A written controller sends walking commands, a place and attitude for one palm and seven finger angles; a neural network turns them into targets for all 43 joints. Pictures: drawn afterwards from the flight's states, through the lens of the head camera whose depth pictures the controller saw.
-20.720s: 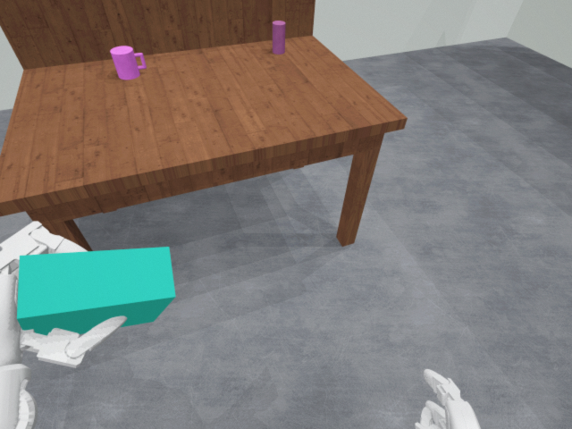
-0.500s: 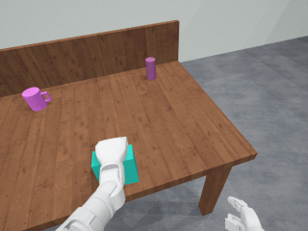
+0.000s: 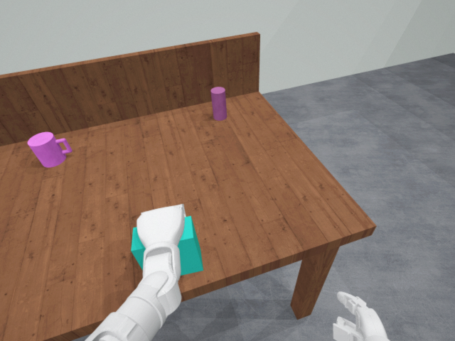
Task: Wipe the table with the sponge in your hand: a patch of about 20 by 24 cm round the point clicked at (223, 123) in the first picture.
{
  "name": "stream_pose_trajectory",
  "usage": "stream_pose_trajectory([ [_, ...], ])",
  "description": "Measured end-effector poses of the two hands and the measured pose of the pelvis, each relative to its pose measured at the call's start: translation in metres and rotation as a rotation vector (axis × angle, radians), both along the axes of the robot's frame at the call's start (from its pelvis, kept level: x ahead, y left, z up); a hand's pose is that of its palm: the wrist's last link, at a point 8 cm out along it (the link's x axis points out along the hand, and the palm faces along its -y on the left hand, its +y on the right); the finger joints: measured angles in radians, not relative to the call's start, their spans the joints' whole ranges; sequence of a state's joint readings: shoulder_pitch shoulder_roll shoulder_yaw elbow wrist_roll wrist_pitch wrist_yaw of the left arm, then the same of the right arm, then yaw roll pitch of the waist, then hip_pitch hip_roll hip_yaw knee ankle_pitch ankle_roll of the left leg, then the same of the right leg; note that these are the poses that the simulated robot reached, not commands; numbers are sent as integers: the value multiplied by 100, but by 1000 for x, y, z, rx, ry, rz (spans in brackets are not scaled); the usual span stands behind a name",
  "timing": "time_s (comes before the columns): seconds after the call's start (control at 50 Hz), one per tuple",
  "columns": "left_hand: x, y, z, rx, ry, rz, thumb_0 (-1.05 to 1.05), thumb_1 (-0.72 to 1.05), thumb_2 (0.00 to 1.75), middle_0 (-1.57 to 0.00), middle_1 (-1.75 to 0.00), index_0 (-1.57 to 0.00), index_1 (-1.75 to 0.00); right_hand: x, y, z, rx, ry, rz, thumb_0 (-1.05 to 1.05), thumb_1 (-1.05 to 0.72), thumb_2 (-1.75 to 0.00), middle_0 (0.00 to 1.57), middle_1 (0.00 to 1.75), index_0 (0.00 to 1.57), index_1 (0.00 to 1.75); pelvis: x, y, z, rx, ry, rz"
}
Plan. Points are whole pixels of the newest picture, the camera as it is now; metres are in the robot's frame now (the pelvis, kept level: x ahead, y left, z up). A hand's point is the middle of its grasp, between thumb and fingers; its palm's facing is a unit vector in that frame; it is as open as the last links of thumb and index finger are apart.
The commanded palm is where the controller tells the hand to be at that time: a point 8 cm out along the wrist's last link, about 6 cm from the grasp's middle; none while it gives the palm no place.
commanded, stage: slide across to the third lane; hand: left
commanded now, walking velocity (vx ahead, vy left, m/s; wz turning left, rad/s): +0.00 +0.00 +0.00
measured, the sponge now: (172, 255) +0.30 +0.17 -0.05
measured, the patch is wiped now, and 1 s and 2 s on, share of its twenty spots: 0.90 0.90 1.00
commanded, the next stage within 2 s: wipe forward along the third lane in 0.20 s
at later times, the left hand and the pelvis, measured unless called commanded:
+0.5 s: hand (169, 237) +0.32 +0.17 +0.00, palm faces -0.08 -0.06 -1.00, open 9.5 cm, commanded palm +0.29 +0.15 +0.03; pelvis +0.00 +0.01 +0.00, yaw +0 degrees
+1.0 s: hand (174, 218) +0.36 +0.17 +0.00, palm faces -0.10 -0.01 -1.00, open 9.5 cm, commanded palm +0.35 +0.16 +0.02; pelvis -0.03 +0.00 -0.01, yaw -1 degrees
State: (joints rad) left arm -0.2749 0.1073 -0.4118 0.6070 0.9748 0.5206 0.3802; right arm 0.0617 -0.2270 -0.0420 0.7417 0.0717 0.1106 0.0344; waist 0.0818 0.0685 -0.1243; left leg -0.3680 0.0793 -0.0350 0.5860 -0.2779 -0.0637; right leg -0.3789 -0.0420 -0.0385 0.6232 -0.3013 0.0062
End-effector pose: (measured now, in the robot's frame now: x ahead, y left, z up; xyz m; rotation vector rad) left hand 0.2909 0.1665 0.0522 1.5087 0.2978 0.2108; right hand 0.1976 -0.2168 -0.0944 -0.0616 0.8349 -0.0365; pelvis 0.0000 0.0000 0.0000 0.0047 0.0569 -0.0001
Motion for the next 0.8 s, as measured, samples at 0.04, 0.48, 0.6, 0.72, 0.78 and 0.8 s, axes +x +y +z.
stream_pose_trajectory([
  [0.04,0,0,0,-1,-2,-2,1,-45,108,-77,-143,-78,-142,3,2,2,1,-5,3,1,-91,-90,20,30,19,30,1,1,0,-1,-1,0],
  [0.48,9,2,-2,-10,28,4,-1,-48,110,-79,-142,-81,-139,13,15,4,-20,-7,31,1,-91,-90,20,30,20,30,0,8,-1,-2,11,7],
  [0.6,20,1,-1,12,27,5,-1,-50,111,-80,-141,-82,-138,-6,9,-6,-37,31,10,1,-90,-90,20,30,20,30,-7,6,-4,-1,33,5],
  [0.72,35,1,0,29,30,21,-1,-50,111,-81,-140,-83,-137,-37,-4,-19,-57,92,-33,1,-90,-90,20,30,20,30,-16,3,-7,2,60,-1],
  [0.78,41,0,0,39,35,27,0,-51,112,-81,-140,-83,-137,-56,-12,-26,-67,130,-61,1,-90,-90,20,30,20,30,-20,1,-9,3,72,-4],
  [0.8,44,0,0,38,37,32,0,-51,112,-81,-140,-83,-137,-62,-15,-29,-71,143,-71,1,-90,-90,20,30,20,30,-21,1,-9,4,76,-6],
])
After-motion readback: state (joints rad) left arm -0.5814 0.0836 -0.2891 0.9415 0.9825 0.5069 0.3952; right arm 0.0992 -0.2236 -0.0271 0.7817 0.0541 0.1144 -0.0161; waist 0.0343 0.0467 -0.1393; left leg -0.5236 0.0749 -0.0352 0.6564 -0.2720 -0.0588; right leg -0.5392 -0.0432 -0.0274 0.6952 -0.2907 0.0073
